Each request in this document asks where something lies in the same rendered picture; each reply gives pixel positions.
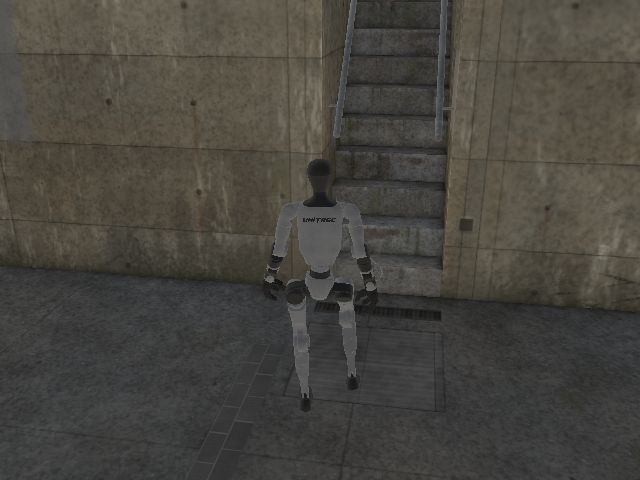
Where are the stairs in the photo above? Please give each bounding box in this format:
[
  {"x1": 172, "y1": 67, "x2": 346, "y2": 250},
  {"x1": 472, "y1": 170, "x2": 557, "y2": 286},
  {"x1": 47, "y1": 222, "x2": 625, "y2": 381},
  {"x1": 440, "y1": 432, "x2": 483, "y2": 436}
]
[{"x1": 328, "y1": 0, "x2": 453, "y2": 297}]

